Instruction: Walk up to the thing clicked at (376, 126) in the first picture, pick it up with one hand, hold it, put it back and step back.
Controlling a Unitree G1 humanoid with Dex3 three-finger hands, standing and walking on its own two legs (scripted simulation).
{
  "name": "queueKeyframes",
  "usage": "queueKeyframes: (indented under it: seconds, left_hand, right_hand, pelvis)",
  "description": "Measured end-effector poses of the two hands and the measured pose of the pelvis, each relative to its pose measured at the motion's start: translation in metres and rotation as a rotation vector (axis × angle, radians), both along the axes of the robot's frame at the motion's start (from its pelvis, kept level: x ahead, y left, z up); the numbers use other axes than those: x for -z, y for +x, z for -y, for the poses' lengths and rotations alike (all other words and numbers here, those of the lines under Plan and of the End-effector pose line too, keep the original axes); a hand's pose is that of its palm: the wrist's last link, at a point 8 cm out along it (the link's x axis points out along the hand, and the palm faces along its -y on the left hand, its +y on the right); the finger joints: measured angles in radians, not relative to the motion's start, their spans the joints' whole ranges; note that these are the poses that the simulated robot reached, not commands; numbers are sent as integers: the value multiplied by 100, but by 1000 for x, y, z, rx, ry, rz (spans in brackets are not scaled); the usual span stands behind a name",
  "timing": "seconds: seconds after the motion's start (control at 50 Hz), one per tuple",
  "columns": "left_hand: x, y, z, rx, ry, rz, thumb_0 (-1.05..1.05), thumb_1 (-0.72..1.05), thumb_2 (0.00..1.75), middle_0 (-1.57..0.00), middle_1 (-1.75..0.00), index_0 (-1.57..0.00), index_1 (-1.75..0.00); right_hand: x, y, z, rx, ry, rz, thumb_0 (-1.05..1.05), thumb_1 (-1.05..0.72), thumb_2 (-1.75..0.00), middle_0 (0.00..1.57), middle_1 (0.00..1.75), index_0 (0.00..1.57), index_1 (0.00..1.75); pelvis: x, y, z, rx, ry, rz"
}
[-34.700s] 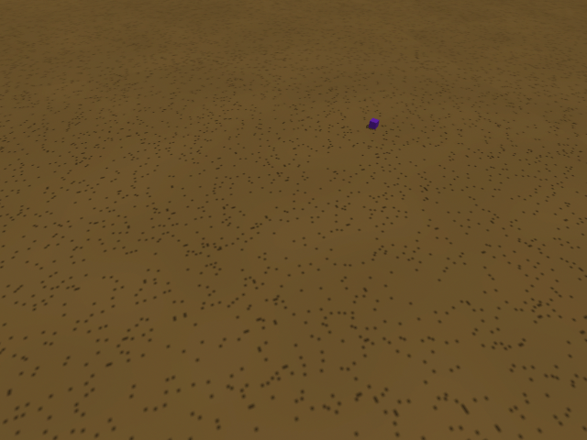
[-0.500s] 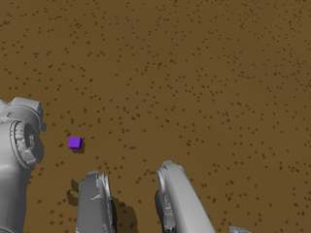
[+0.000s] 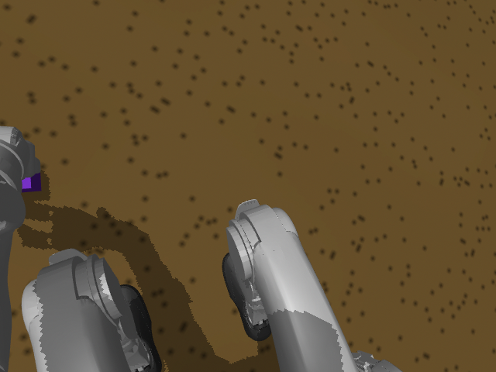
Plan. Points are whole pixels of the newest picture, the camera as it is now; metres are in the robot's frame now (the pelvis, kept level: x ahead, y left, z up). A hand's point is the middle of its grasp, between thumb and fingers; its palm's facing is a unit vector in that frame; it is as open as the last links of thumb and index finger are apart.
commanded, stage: approach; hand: left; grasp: from above
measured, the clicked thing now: (22, 178) +0.48 +0.29 -0.33
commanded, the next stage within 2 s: rest palm in 0.70 s
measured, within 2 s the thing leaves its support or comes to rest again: neither
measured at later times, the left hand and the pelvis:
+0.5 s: hand out of the picture +0.51 +0.28 -0.23, palm faces +0.10 -0.46 -0.88, open 14.1 cm; pelvis +0.01 +0.01 -0.03, yaw -5 degrees
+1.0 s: hand (2, 172) +0.47 +0.28 -0.22, palm faces -0.06 -0.48 -0.87, open 14.2 cm; pelvis +0.00 +0.01 -0.01, yaw -5 degrees
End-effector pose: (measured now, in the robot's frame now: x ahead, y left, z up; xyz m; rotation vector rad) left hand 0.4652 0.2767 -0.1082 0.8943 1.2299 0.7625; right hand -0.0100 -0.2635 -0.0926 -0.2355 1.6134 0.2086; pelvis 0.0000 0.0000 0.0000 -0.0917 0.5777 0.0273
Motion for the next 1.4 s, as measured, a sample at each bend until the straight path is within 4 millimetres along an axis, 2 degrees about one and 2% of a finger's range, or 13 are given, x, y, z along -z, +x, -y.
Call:
queueKeyframes:
  seconds: [0.2,0.28,0.36,0.44,0.54,0.64,0.74,0.8,0.9,1.06,1.22,1.4]
  left_hand:
    - [53,13,20,15,-17,-26,0,-59,107,-10,-99,-5,-104]
    - [71,13,26,-28,-32,-3,0,-58,105,-10,-99,-6,-104]
    - [79,18,23,-55,-36,28,0,-57,103,-10,-100,-7,-104]
    - [76,28,7,-55,-24,63,0,-56,103,-11,-99,-7,-104]
    - [55,35,-25,-33,11,73,0,-54,106,-12,-99,-8,-103]
    - [32,21,-55,-24,22,38,0,-51,103,-12,-98,-9,-102]
    - [23,4,-66,0,-4,-22,0,-49,99,-11,-98,-9,-101]
    - [26,0,-59,36,-13,-41,0,-49,98,-10,-98,-9,-101]
    - [39,-1,-33,74,-34,-50,0,-50,98,-9,-98,-8,-100]
    - [62,9,2,70,-17,-30,0,-54,101,-10,-93,-6,-98]
    - [81,20,9,46,4,-9,0,-55,102,-12,-90,-7,-95]
    - [93,17,4,40,-9,-22,0,-54,102,-13,-87,-8,-93]
  right_hand:
    - [-11,-21,11,-43,-5,-97,0,-93,-90,19,30,19,30]
    - [-17,-22,15,-75,-12,-112,0,-93,-90,19,30,19,30]
    - [-14,-18,17,-94,-13,-121,0,-93,-90,19,30,19,30]
    - [-6,-8,14,-90,2,-101,0,-93,-90,19,30,19,30]
    - [4,7,2,-53,35,-37,0,-93,-90,19,30,19,30]
    - [8,17,-14,-25,65,20,0,-93,-90,19,30,19,30]
    - [6,18,-23,-28,55,49,0,-93,-90,19,30,19,30]
    - [1,15,-23,-23,27,58,0,-93,-90,19,30,19,30]
    - [-15,6,-14,-28,-14,45,0,-92,-90,19,30,19,30]
    - [-41,-20,4,-59,-52,-58,0,-92,-90,19,30,19,30]
    - [-45,-40,3,-56,-31,-142,0,-93,-90,19,30,19,30]
    - [-28,-31,-21,-57,31,-98,0,-92,-90,19,30,19,30]
  pelvis:
    - [17,3,-1,17,-38,47]
    - [23,3,-1,15,-54,88]
    - [29,5,-3,17,-68,105]
    - [32,5,-6,23,-78,98]
    - [30,6,-9,34,-86,60]
    - [27,8,-10,36,-82,26]
    - [24,7,-11,27,-78,23]
    - [22,5,-11,22,-79,32]
    - [17,3,-9,20,-84,44]
    - [11,1,-6,29,-93,63]
    - [16,1,-7,42,-99,65]
    - [22,1,-10,50,-111,76]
